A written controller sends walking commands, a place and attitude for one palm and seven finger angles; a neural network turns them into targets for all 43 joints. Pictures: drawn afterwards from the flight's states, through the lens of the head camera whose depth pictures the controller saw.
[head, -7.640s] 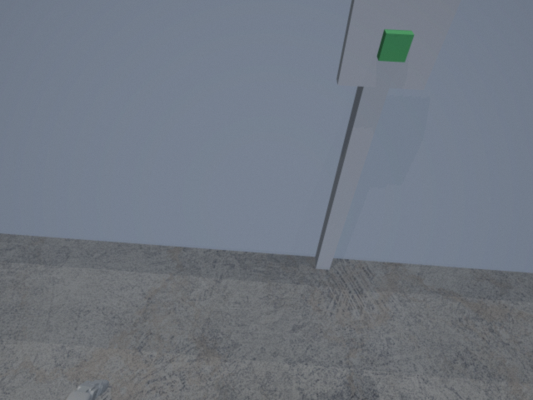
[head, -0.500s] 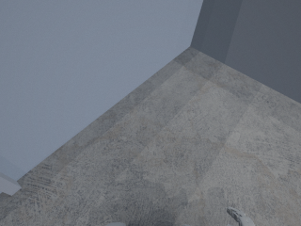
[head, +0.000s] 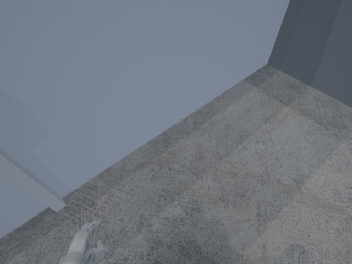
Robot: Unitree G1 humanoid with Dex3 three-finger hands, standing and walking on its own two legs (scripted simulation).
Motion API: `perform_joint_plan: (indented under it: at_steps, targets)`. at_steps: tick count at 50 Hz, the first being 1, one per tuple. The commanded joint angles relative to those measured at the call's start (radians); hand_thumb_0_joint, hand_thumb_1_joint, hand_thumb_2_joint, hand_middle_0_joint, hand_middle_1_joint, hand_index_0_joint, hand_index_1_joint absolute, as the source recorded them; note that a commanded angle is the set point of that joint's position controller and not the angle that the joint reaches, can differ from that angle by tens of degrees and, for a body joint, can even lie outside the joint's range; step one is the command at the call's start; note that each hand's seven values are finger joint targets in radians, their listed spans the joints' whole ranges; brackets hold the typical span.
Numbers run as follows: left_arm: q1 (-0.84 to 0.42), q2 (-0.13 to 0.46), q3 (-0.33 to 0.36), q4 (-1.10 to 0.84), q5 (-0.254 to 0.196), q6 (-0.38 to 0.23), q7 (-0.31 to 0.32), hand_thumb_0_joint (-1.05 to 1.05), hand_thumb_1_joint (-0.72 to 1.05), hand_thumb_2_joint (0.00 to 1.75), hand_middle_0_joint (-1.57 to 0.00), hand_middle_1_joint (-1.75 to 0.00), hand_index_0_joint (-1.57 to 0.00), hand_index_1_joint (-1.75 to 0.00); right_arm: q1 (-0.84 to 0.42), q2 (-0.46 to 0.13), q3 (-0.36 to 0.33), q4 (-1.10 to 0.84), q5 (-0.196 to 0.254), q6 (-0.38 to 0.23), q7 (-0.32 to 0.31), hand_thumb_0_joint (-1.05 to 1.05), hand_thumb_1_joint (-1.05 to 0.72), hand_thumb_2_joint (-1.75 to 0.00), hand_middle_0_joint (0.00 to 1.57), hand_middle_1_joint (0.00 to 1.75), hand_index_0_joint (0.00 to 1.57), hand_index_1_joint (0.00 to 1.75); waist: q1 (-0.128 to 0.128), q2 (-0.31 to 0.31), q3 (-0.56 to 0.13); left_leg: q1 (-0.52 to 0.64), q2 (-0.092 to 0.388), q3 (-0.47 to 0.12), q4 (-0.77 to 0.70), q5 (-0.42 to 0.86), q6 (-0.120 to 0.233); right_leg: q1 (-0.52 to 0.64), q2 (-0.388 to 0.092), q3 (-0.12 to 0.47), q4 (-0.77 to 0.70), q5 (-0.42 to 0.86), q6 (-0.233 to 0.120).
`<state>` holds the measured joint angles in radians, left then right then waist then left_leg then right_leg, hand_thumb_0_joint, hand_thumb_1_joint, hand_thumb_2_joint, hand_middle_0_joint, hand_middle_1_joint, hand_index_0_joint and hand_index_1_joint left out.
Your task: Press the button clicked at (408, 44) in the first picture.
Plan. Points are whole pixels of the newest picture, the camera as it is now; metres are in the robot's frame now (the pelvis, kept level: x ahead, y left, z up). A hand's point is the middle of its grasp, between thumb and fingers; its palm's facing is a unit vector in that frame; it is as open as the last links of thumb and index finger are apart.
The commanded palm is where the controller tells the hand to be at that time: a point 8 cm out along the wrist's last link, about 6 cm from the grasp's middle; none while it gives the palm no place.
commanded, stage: turn to face it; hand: left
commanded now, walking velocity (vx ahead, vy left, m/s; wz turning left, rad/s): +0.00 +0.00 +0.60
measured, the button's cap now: out of the picture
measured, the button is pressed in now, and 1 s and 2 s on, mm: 0 0 0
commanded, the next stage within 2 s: take the last steps up to it in 0.98 s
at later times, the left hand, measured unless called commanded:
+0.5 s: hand out of the picture -0.08 +0.23 -0.18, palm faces +0.38 -0.89 -0.26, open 7.4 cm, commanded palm none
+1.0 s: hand out of the picture -0.06 +0.27 -0.15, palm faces +0.50 -0.84 -0.24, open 7.4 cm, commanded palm none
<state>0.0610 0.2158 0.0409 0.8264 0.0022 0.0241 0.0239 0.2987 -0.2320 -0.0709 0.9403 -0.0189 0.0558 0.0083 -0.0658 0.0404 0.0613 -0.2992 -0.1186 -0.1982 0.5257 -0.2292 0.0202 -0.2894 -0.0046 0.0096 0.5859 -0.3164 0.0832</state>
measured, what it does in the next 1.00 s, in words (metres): steps on the spot, turning left: right foot, then left foot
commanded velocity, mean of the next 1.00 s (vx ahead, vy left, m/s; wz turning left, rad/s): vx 0.00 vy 0.00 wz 0.44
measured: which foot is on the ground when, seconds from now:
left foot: down 0.00-0.00, up 0.02-0.48, down 0.50-1.00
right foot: up 0.00-0.00, down 0.02-0.50, up 0.52-1.00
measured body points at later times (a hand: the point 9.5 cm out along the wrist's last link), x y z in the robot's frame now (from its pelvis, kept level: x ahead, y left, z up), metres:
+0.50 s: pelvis -0.03 +0.02 -0.01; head +0.00 +0.05 +0.44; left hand -0.10 +0.28 -0.16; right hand +0.17 -0.20 -0.13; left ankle -0.06 +0.12 -0.74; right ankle +0.00 -0.12 -0.73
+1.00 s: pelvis -0.05 +0.04 +0.01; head -0.04 +0.06 +0.46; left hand -0.09 +0.31 -0.13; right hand +0.10 -0.15 -0.14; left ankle -0.05 +0.12 -0.73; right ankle +0.01 -0.10 -0.68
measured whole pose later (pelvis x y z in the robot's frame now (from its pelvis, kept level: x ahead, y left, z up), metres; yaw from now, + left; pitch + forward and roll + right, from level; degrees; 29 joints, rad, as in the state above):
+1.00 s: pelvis -0.05 +0.04 +0.01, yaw +29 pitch -1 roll -1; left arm 0.17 0.22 0.06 0.94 0.02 0.06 0.02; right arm 0.26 -0.17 -0.03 0.96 -0.02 0.03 0.00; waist -0.03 0.00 0.03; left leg -0.24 -0.08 -0.04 0.42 -0.17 0.08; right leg -0.38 -0.06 -0.01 0.90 -0.43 0.09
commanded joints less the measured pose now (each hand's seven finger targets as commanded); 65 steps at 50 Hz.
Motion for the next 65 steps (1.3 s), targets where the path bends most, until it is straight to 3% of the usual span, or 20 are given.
perform_joint_plan:
  at_steps: [1, 2, 4, 7, 19, 22, 23, 24, 25, 26, 32, 39, 48, 55, 56, 57, 58, 59, 62, 65]
  targets:
    - [0.158, 0.272, 0.063, -0.046, 0.016, -0.032, 0.023, 0.0, 0.9, 0.9, -0.2, -0.3, -0.2, -0.3, -0.013, -0.101, -0.042, -0.115, 0.008, -0.032, -0.01, 0.0, -0.9, -0.9, 0.2, 0.3, 0.2, 0.3, 0.093, -0.315, -0.186, -0.327, 0.008, 0.089, 0.391, -0.372, -0.072, 0.364, -0.504, 0.411, -0.302, 0.31, -0.203]
    - [0.137, 0.25, 0.054, -0.056, 0.012, -0.026, 0.023, 0.0, 0.9, 0.9, -0.2, -0.3, -0.2, -0.3, -0.023, -0.137, -0.054, -0.11, -0.002, -0.021, -0.009, 0.0, -0.9, -0.9, 0.2, 0.3, 0.2, 0.3, 0.081, -0.211, -0.145, -0.283, 0.059, 0.068, 0.558, -0.353, -0.064, 0.217, -0.492, 0.337, -0.299, 0.273, -0.246]
    - [0.027, 0.175, 0.043, -0.071, 0.008, -0.028, 0.02, 0.0, 0.9, 0.9, -0.2, -0.3, -0.2, -0.3, 0.001, -0.122, -0.055, -0.064, -0.007, 0.003, 0.005, 0.0, -0.9, -0.9, 0.2, 0.3, 0.2, 0.3, 0.027, -0.205, -0.048, -0.269, 0.101, 0.089, 0.679, -0.228, -0.073, 0.096, -0.364, 0.207, -0.331, 0.133, -0.2]
    - [0.051, 0.13, 0.026, -0.056, 0.007, -0.037, 0.012, 0.0, 0.9, 0.9, -0.2, -0.3, -0.2, -0.3, 0.008, -0.105, -0.045, -0.043, -0.005, 0.009, 0.018, 0.0, -0.9, -0.9, 0.2, 0.3, 0.2, 0.3, 0.024, -0.214, -0.01, -0.292, 0.121, 0.142, 0.733, -0.116, -0.097, 0.11, -0.281, 0.016, -0.289, 0.288, -0.163]
    - [0.208, 0.211, 0.058, 0.017, 0.031, -0.025, 0.01, 0.0, 0.9, 0.9, -0.2, -0.3, -0.2, -0.3, -0.185, -0.076, -0.015, -0.097, 0.008, -0.002, 0.023, 0.0, -0.9, -0.9, 0.2, 0.3, 0.2, 0.3, 0.104, -0.268, -0.054, -0.154, 0.154, 0.272, 0.295, -0.218, -0.097, 0.207, -0.367, -0.093, -0.189, 0.47, -0.208]
    - [0.211, 0.226, 0.066, 0.028, 0.027, -0.017, 0.006, 0.0, 0.9, 0.9, -0.2, -0.3, -0.2, -0.3, -0.143, -0.084, -0.012, -0.097, 0.009, -0.018, 0.018, 0.0, -0.9, -0.9, 0.2, 0.3, 0.2, 0.3, 0.084, -0.26, -0.103, -0.032, 0.135, 0.308, 0.104, -0.132, -0.075, 0.201, -0.369, -0.146, -0.087, 0.511, -0.171]
    - [0.206, 0.216, 0.066, 0.031, 0.02, -0.013, 0.004, 0.0, 0.9, 0.9, -0.2, -0.3, -0.2, -0.3, -0.105, -0.108, -0.017, -0.09, 0.008, -0.025, 0.018, 0.0, -0.9, -0.9, 0.2, 0.3, 0.2, 0.3, 0.061, -0.205, -0.124, 0.081, 0.137, 0.29, -0.031, -0.018, -0.064, 0.145, -0.351, -0.176, -0.001, 0.453, -0.129]
    - [0.213, 0.189, 0.06, 0.021, 0.011, -0.007, 0.001, 0.0, 0.9, 0.9, -0.2, -0.3, -0.2, -0.3, -0.03, -0.179, -0.033, -0.075, 0.004, -0.037, 0.017, 0.0, -0.9, -0.9, 0.2, 0.3, 0.2, 0.3, 0.017, -0.03, -0.188, 0.269, 0.224, 0.177, -0.14, 0.169, -0.031, 0.006, -0.3, -0.212, 0.192, 0.293, -0.072]
    - [0.198, 0.114, 0.041, -0.024, 0.005, -0.004, -0.007, 0.0, 0.9, 0.9, -0.2, -0.3, -0.2, -0.3, 0.026, -0.3, -0.063, -0.073, 0.001, -0.045, 0.009, 0.0, -0.9, -0.9, 0.2, 0.3, 0.2, 0.3, -0.013, 0.294, -0.195, 0.399, 0.512, -0.199, -0.157, 0.615, 0.092, -0.307, -0.146, -0.208, 0.424, -0.328, 0.016]
    - [0.137, 0.126, 0.032, -0.037, 0.014, 0.009, 0.001, 0.0, 0.9, 0.9, -0.2, -0.3, -0.2, -0.3, 0.078, -0.326, -0.064, -0.044, 0.007, -0.036, 0.001, 0.0, -0.9, -0.9, 0.2, 0.3, 0.2, 0.3, -0.036, 0.223, -0.214, 0.347, 0.562, -0.182, -0.137, 0.72, 0.17, -0.296, -0.135, -0.09, 0.533, -0.376, 0.002]
    - [0.182, 0.137, 0.047, 0.048, 0.017, 0.015, -0.013, 0.0, 0.9, 0.9, -0.2, -0.3, -0.2, -0.3, -0.131, -0.184, -0.014, -0.098, 0.003, -0.049, -0.022, 0.0, -0.9, -0.9, 0.2, 0.3, 0.2, 0.3, 0.057, 0.095, -0.078, 0.158, 0.343, 0.005, -0.205, 0.382, 0.1, -0.262, -0.124, -0.029, 0.609, -0.046, 0.007]
    - [0.161, 0.123, 0.044, 0.048, 0.019, 0.017, -0.005, 0.0, 0.9, 0.9, -0.2, -0.3, -0.2, -0.3, -0.071, -0.165, -0.015, -0.078, 0.003, -0.051, -0.024, 0.0, -0.9, -0.9, 0.2, 0.3, 0.2, 0.3, 0.046, 0.069, -0.077, 0.174, 0.348, -0.069, -0.252, 0.229, 0.13, -0.254, -0.108, -0.01, 0.51, -0.026, 0.019]
    - [0.074, 0.08, 0.028, 0.032, 0.01, 0.009, 0.003, 0.0, 0.9, 0.9, -0.2, -0.3, -0.2, -0.3, 0.011, -0.138, -0.015, -0.027, -0.006, -0.048, -0.032, 0.0, -0.9, -0.9, 0.2, 0.3, 0.2, 0.3, 0.015, 0.085, -0.086, 0.188, 0.352, -0.174, -0.225, 0.31, 0.17, -0.175, -0.063, -0.009, 0.306, -0.137, -0.005]
    - [0.199, 0.047, 0.02, 0.086, -0.001, -0.011, 0.013, 0.0, 0.9, 0.9, -0.2, -0.3, -0.2, -0.3, -0.008, -0.116, -0.009, 0.005, -0.003, -0.044, -0.027, 0.0, -0.9, -0.9, 0.2, 0.3, 0.2, 0.3, 0.074, 0.059, -0.14, 0.045, 0.283, -0.161, -0.182, 0.18, 0.118, 0.14, -0.02, -0.035, -0.091, 0.036, -0.039]
    - [0.235, 0.057, 0.022, 0.103, 0.003, -0.02, 0.013, 0.0, 0.9, 0.9, -0.2, -0.3, -0.2, -0.3, -0.005, -0.089, -0.007, 0.009, 0.001, -0.043, -0.024, 0.0, -0.9, -0.9, 0.2, 0.3, 0.2, 0.3, 0.087, 0.013, -0.143, -0.042, 0.239, -0.124, -0.161, 0.001, 0.078, 0.261, -0.043, -0.021, -0.218, 0.069, -0.048]
    - [0.266, 0.111, 0.03, 0.115, 0.016, -0.028, 0.015, 0.0, 0.9, 0.9, -0.2, -0.3, -0.2, -0.3, 0.006, -0.041, 0.001, 0.008, 0.006, -0.043, -0.02, 0.0, -0.9, -0.9, 0.2, 0.3, 0.2, 0.3, 0.098, -0.123, -0.138, -0.197, 0.149, -0.021, -0.025, -0.187, 0.021, 0.374, -0.183, 0.136, -0.315, -0.098, -0.1]
    - [0.285, 0.183, 0.046, 0.112, 0.027, -0.028, 0.016, 0.0, 0.9, 0.9, -0.2, -0.3, -0.2, -0.3, -0.02, -0.006, 0.009, -0.018, 0.005, -0.042, -0.018, 0.0, -0.9, -0.9, 0.2, 0.3, 0.2, 0.3, 0.119, -0.329, -0.07, -0.34, 0.042, 0.13, 0.187, -0.287, -0.029, 0.33, -0.387, 0.406, -0.448, -0.353, -0.191]
    - [0.266, 0.194, 0.044, 0.095, 0.018, -0.022, 0.016, 0.0, 0.9, 0.9, -0.2, -0.3, -0.2, -0.3, -0.053, -0.069, -0.014, -0.027, -0.01, -0.033, -0.012, 0.0, -0.9, -0.9, 0.2, 0.3, 0.2, 0.3, 0.125, -0.248, 0.0, -0.344, 0.08, 0.128, 0.362, -0.297, -0.027, 0.164, -0.456, 0.441, -0.513, -0.457, -0.243]
    - [0.202, 0.091, 0.023, 0.114, 0.012, -0.056, 0.01, 0.0, 0.9, 0.9, -0.2, -0.3, -0.2, -0.3, 0.007, -0.053, -0.023, 0.039, -0.019, -0.023, 0.007, 0.0, -0.9, -0.9, 0.2, 0.3, 0.2, 0.3, 0.05, -0.163, 0.11, -0.319, 0.133, 0.142, 0.542, -0.096, -0.031, 0.044, -0.309, 0.251, -0.503, -0.303, -0.178]
    - [0.259, 0.056, 0.015, 0.143, 0.012, -0.076, 0.005, 0.0, 0.9, 0.9, -0.2, -0.3, -0.2, -0.3, 0.062, -0.013, -0.019, 0.065, -0.017, -0.028, 0.011, 0.0, -0.9, -0.9, 0.2, 0.3, 0.2, 0.3, 0.044, -0.154, 0.078, -0.317, 0.149, 0.182, 0.575, 0.005, -0.052, 0.101, -0.244, 0.102, -0.473, -0.132, -0.149]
